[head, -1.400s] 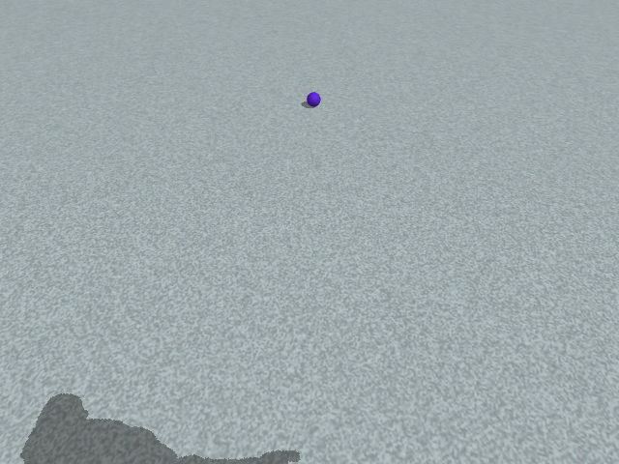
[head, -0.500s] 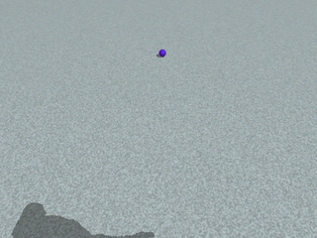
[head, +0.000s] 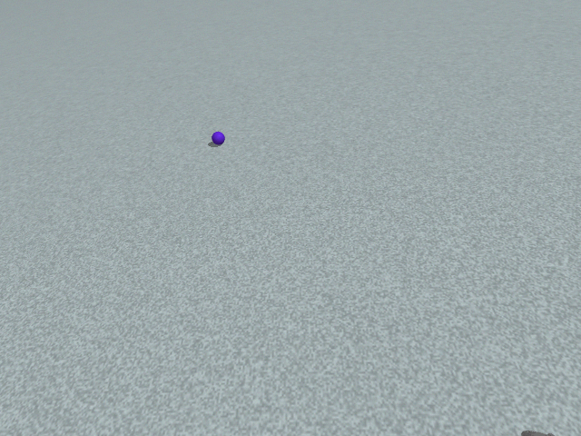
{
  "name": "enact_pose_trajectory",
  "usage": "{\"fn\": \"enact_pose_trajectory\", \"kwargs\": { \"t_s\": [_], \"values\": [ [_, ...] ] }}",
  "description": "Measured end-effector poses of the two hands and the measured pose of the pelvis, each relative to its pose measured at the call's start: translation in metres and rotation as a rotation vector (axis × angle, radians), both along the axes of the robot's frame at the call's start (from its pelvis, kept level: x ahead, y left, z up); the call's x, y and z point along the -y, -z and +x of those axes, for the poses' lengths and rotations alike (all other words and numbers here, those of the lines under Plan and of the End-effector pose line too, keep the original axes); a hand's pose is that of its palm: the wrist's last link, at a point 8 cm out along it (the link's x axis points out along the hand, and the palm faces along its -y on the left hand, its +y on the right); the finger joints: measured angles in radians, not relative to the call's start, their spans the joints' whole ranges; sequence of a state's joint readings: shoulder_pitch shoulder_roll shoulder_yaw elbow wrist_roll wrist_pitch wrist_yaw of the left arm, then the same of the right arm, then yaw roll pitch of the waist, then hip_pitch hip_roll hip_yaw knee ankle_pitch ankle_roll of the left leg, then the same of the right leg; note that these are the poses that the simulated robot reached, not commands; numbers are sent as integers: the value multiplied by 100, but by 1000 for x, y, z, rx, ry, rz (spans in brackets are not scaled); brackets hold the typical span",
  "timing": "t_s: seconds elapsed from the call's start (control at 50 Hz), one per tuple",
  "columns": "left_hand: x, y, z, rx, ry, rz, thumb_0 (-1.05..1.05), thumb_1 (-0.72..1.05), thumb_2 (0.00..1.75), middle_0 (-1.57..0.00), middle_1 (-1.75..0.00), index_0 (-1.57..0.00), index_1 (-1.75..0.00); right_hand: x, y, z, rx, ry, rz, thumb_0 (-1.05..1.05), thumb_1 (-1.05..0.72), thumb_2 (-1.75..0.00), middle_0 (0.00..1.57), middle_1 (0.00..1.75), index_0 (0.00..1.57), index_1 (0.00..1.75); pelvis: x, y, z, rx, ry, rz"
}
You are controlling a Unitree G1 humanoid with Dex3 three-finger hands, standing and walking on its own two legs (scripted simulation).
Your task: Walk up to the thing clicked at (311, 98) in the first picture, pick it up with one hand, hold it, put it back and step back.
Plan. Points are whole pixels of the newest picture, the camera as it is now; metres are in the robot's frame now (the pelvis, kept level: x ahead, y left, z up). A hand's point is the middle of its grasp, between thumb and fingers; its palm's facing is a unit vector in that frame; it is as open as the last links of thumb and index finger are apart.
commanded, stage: walk up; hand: left
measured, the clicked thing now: (218, 138) +2.15 +0.57 -0.72
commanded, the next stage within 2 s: none
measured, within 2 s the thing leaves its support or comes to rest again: neither
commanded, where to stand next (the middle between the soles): +1.86 +0.90 m, yaw -77 degrees
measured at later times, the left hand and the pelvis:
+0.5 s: hand (113, 347) +0.36 +0.38 -0.15, palm faces -0.30 -0.81 -0.50, open 7.4 cm; pelvis +0.29 +0.07 -0.03, yaw -17 degrees
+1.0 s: hand (200, 169) +0.90 +0.29 -0.11, palm faces -0.43 -0.70 -0.57, open 7.3 cm; pelvis +0.61 +0.10 -0.03, yaw -31 degrees
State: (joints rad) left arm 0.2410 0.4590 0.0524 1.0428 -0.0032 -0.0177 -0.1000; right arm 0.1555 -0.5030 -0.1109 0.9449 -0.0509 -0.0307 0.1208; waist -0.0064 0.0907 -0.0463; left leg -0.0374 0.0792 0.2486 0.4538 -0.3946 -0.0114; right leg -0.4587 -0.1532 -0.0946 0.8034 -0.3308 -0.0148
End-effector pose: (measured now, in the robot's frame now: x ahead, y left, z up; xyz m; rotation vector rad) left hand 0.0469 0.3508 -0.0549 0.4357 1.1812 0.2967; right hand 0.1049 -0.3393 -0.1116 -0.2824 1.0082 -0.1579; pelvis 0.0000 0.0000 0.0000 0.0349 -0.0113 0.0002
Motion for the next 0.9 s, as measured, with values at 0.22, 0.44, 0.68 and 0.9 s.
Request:
{"fn": "enact_pose_trajectory", "kwargs": {
  "t_s": [0.22,0.44,0.68,0.9],
  "values": [
    [13,3,77,-13,49,78,0,91,90,-20,-30,-20,-30,1,0,116,73,-27,44,2,-91,-90,19,30,19,30,8,7,91,17,115,-74],
    [-30,26,240,-125,211,19,1,90,90,-21,-30,-21,-31,-33,-31,237,111,66,-9,1,-90,-90,20,30,20,30,-49,7,242,-30,268,-73],
    [-48,27,575,49,524,31,1,91,90,-20,-30,-20,-30,-109,-27,237,-79,429,-50,1,-90,-90,20,30,20,30,-106,2,396,-32,401,-23],
    [20,0,803,156,723,36,0,91,90,-20,-30,-20,-30,-150,5,271,-201,658,11,1,-90,-90,20,30,20,30,-106,11,550,-26,510,-19]
  ]
}}
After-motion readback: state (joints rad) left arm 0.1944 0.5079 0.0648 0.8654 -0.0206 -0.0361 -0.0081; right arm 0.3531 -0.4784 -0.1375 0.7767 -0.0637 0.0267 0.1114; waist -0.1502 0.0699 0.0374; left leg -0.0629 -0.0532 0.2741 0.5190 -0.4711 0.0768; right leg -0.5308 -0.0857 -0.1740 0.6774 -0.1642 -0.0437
